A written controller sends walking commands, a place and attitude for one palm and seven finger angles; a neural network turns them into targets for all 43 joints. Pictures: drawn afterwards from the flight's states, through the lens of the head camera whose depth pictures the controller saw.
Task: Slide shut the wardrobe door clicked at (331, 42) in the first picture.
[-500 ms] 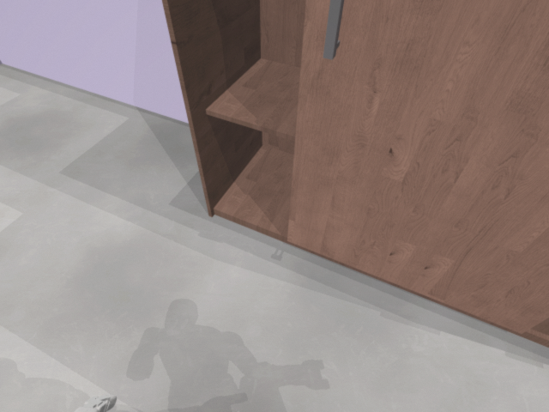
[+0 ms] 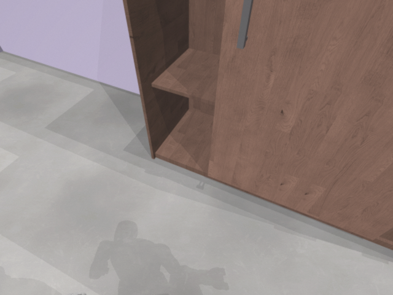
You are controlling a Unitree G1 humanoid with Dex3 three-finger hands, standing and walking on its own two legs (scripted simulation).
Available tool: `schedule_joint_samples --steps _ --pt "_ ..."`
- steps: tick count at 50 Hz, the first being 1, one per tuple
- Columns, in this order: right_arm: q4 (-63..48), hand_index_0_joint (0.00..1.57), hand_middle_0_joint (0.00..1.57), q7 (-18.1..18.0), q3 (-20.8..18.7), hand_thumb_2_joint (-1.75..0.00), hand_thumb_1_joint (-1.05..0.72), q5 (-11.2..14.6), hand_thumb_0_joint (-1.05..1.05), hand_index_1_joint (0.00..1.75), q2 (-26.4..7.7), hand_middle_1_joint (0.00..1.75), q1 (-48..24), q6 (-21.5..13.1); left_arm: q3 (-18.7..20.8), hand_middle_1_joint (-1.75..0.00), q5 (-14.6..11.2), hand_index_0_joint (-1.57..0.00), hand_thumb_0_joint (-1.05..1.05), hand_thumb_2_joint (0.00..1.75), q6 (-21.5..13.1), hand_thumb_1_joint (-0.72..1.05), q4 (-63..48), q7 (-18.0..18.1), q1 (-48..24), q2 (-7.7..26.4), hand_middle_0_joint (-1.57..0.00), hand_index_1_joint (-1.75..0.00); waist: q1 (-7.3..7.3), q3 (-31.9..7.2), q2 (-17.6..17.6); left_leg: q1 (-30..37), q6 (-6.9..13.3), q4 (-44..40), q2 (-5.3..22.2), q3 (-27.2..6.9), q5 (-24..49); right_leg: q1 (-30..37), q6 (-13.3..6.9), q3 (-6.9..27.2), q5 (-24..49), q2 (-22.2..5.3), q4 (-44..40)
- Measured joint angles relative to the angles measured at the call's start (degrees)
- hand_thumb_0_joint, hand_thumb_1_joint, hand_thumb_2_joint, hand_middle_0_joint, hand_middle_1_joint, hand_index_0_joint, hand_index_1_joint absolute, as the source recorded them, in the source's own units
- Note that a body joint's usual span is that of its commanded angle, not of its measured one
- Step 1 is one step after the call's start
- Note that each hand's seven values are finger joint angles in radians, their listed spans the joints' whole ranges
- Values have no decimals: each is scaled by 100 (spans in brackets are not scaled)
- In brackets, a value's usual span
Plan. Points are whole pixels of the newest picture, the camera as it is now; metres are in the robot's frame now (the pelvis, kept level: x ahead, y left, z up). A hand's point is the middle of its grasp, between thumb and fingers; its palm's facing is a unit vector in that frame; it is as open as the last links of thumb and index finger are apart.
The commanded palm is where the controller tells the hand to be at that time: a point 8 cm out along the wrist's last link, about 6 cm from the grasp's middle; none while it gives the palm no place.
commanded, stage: stand and wait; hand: right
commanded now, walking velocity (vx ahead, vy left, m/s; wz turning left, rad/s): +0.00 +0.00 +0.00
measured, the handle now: (250, 1) +0.83 -0.10 +0.25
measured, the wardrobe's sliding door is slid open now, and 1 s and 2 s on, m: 0.38 0.38 0.38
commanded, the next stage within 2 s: look at it before walking up in 0.54 s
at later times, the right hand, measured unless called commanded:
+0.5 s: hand out of the picture +0.07 -0.23 -0.15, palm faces -0.03 +0.94 -0.33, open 7.4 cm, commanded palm none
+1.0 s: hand out of the picture +0.06 -0.25 -0.16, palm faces -0.02 +0.95 -0.32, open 7.4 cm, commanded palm none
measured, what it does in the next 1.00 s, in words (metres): stands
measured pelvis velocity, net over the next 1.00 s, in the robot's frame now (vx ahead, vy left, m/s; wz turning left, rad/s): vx -0.01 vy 0.00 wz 0.00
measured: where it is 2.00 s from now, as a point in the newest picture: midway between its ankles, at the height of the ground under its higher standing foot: outside the picture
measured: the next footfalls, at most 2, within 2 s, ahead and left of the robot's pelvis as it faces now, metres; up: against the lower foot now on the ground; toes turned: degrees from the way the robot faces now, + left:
none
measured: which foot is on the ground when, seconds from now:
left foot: down 0.00-1.00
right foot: down 0.00-1.00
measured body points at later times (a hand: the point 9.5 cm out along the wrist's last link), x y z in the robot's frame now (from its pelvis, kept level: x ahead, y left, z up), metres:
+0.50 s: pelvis -0.01 +0.01 +0.00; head -0.01 +0.01 +0.45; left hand +0.05 +0.30 -0.14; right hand +0.07 -0.28 -0.13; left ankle -0.01 +0.12 -0.74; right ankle -0.01 -0.12 -0.74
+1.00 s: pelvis -0.01 +0.00 +0.00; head +0.00 -0.01 +0.45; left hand +0.07 +0.29 -0.13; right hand +0.06 -0.30 -0.13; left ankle -0.01 +0.12 -0.74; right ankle -0.01 -0.12 -0.74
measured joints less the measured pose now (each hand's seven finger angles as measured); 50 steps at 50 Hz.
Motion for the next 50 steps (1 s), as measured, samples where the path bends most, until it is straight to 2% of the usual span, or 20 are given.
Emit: schedule_joint_samples --steps 8,22,50 --pt "199 20 21 -8 -17 -90 -91 15 1 30 -16 30 75 -11 8 -30 -15 -20 0 90 21 90 252 7 159 22 -20 -30 23 75 -22 14 58 -101 -71 13 105 12 62 11 92 -71 -85" --pt "210 20 21 -5 -26 -90 -91 10 1 30 -18 30 -58 -64 10 -30 -8 -20 0 90 -4 90 316 -9 145 -15 -20 -29 54 -19 -18 9 94 -208 -126 14 222 -12 100 12 177 -128 -140" --pt "248 20 21 -2 -27 -90 -91 4 1 30 -83 30 -33 -61 -7 -30 -28 -20 0 90 -50 90 297 -6 28 -35 -20 -30 8 -7 63 102 -17 -353 -19 1 257 46 -5 2 190 -22 -230"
